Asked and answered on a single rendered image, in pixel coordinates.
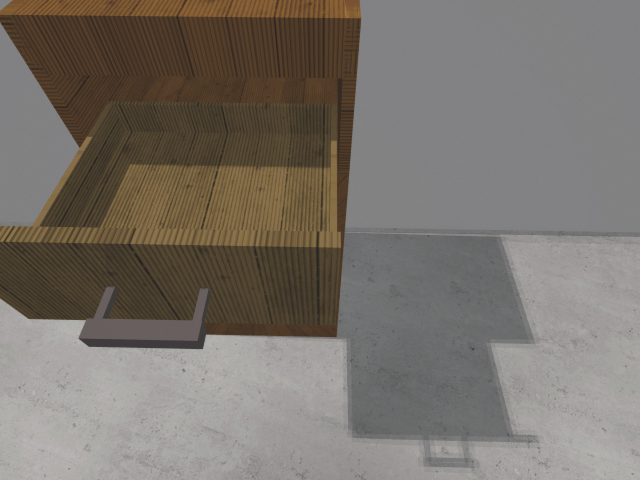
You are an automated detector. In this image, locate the drawer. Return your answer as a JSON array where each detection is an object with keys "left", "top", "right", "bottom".
[{"left": 0, "top": 101, "right": 341, "bottom": 325}]

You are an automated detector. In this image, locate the handle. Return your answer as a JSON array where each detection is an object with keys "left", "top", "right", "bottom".
[{"left": 78, "top": 286, "right": 211, "bottom": 349}]

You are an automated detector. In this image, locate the cabinet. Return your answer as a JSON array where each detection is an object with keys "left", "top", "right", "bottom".
[{"left": 0, "top": 0, "right": 361, "bottom": 337}]

